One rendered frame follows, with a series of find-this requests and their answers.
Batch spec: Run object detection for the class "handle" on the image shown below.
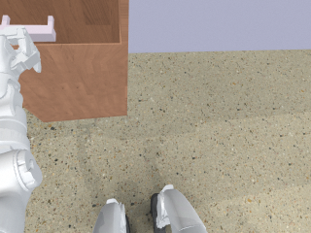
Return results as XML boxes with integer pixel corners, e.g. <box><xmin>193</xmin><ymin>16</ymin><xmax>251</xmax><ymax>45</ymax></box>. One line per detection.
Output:
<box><xmin>0</xmin><ymin>15</ymin><xmax>56</xmax><ymax>42</ymax></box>

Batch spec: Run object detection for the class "left robot upper arm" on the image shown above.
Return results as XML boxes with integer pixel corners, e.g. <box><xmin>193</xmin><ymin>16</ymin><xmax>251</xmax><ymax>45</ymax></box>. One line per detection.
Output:
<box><xmin>0</xmin><ymin>149</ymin><xmax>43</xmax><ymax>233</ymax></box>

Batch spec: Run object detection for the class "robot right shin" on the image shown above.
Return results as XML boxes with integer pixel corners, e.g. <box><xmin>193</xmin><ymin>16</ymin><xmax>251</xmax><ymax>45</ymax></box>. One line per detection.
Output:
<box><xmin>155</xmin><ymin>184</ymin><xmax>174</xmax><ymax>228</ymax></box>

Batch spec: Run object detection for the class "robot shin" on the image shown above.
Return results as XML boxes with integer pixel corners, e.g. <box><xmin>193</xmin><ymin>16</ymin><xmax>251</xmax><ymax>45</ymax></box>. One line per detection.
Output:
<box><xmin>155</xmin><ymin>184</ymin><xmax>174</xmax><ymax>228</ymax></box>
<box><xmin>106</xmin><ymin>198</ymin><xmax>126</xmax><ymax>233</ymax></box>

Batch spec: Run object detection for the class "left robot hand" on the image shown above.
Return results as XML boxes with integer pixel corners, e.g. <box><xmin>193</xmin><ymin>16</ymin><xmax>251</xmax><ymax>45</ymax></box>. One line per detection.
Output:
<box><xmin>0</xmin><ymin>25</ymin><xmax>42</xmax><ymax>81</ymax></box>

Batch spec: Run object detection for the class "robot left forearm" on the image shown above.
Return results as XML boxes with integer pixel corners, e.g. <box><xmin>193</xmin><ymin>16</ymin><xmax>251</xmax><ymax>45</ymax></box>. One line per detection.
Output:
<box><xmin>0</xmin><ymin>72</ymin><xmax>31</xmax><ymax>154</ymax></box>

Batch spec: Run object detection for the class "robot left shin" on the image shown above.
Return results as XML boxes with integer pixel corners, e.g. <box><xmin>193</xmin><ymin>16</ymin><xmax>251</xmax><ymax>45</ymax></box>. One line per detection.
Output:
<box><xmin>106</xmin><ymin>198</ymin><xmax>126</xmax><ymax>233</ymax></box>

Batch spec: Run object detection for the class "cabinet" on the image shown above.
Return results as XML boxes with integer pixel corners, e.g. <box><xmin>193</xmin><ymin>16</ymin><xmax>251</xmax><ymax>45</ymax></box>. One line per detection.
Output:
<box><xmin>11</xmin><ymin>0</ymin><xmax>129</xmax><ymax>122</ymax></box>

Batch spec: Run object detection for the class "drawer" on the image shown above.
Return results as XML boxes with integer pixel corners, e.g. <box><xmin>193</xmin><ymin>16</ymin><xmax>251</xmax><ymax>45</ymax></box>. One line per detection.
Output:
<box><xmin>0</xmin><ymin>0</ymin><xmax>121</xmax><ymax>45</ymax></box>

